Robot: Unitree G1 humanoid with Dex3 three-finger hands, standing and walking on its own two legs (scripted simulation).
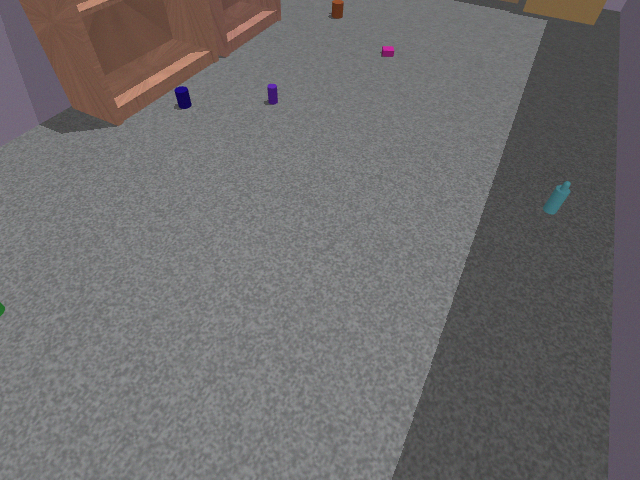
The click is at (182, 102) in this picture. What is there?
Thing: squat round
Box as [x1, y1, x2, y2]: [174, 86, 191, 108]
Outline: 175,88 174,90 179,107 189,107 191,104 187,88 183,86
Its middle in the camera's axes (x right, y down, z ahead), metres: -0.77 -0.79 +2.24
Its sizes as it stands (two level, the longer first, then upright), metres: 0.072 0.072 0.099
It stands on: the floor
